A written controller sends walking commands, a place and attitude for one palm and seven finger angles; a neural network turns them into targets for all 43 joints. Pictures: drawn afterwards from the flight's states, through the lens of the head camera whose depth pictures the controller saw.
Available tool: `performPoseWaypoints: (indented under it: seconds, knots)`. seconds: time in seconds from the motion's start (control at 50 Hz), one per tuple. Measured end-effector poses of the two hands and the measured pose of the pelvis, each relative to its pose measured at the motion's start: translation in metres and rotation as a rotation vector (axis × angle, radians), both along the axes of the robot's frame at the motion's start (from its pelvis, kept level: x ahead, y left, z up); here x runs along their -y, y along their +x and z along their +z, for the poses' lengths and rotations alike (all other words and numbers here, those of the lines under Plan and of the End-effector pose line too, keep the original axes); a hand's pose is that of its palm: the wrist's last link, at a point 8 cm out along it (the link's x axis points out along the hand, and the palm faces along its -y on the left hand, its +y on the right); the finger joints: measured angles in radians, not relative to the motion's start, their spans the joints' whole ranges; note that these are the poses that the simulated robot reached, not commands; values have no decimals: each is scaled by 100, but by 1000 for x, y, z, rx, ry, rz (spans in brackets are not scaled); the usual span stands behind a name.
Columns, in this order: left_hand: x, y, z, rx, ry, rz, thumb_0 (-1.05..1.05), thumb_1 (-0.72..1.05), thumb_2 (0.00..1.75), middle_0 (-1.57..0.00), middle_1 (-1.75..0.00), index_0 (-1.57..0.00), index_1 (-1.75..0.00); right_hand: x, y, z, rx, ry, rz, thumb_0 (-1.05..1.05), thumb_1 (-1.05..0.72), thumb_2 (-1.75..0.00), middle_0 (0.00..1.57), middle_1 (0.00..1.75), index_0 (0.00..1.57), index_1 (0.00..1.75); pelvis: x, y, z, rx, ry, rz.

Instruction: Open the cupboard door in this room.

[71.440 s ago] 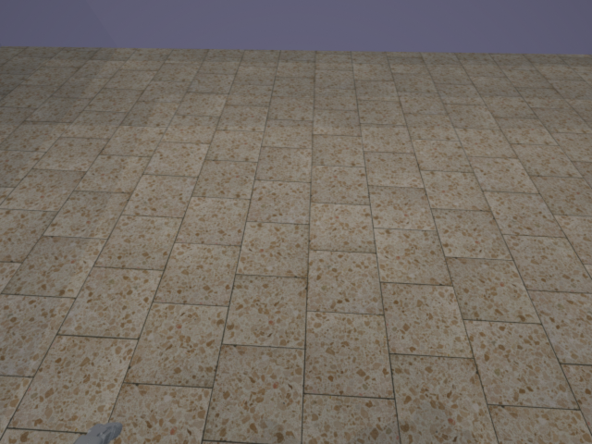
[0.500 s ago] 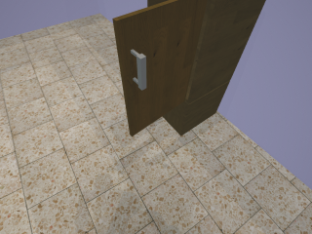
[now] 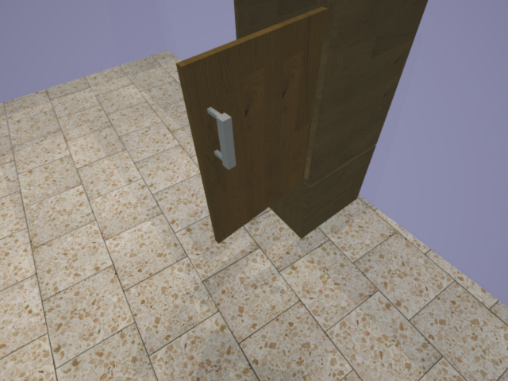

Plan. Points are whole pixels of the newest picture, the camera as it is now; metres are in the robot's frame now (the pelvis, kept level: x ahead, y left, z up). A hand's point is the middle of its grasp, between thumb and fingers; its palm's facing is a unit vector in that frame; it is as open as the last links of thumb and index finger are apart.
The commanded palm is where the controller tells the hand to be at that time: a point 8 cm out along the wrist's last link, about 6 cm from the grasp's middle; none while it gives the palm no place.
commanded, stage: let the arm hang, fingers relaxed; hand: left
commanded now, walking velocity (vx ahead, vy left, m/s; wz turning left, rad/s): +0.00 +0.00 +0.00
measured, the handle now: (221, 138) +0.58 +0.11 +0.05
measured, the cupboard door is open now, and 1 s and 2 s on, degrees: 94 94 94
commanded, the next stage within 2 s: look to check the result in 0.12 s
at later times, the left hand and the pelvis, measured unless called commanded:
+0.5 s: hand out of the picture +0.09 +0.23 -0.15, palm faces +0.00 -0.94 -0.33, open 7.4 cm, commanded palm none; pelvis +0.02 -0.01 +0.00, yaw +0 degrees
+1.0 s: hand out of the picture +0.11 +0.23 -0.15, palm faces -0.01 -0.95 -0.31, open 7.4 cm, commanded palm none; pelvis +0.03 +0.00 +0.00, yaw +0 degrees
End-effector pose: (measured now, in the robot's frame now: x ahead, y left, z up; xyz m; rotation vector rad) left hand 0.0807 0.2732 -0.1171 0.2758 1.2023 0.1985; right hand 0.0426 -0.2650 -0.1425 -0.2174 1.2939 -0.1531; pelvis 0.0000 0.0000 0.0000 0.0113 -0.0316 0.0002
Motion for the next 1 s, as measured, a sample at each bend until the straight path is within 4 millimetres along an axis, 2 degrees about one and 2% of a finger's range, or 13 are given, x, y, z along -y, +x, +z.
performPoseWaypoints:
  seconds: [0.16, 0.34, 0.5, 0.72, 1.0]
  knots:
    - [10, 9, -4, -12, -21, -9, 1, 91, 90, -20, -29, -20, -30, 13, 12, 7, -1, -30, 3, 1, -90, -90, 21, 30, 20, 30, 4, 8, 2, -6, -2, -2]
    - [5, 5, -4, -53, -4, 7, 1, 91, 90, -20, -29, -20, -30, 20, 19, 8, -21, -41, 3, 1, -90, -90, 21, 30, 20, 30, 8, 17, 3, -12, -7, -1]
    - [-1, 6, -1, -62, 15, 14, 1, 91, 90, -20, -29, -20, -30, 20, 27, 7, -20, -39, 8, 1, -90, -90, 21, 30, 20, 30, 8, 23, 3, -13, -10, -2]
    - [-2, 18, 0, -43, 13, 4, 1, 91, 90, -20, -29, -20, -30, 17, 37, 9, -5, -38, 12, 1, -90, -90, 21, 30, 20, 30, 6, 28, 3, -15, -10, -3]
    - [-2, 26, -1, -29, 0, -9, 1, 91, 90, -20, -29, -20, -30, 15, 37, 12, 2, -46, 7, 1, -90, -90, 21, 30, 20, 30, 3, 30, 4, -14, -10, -7]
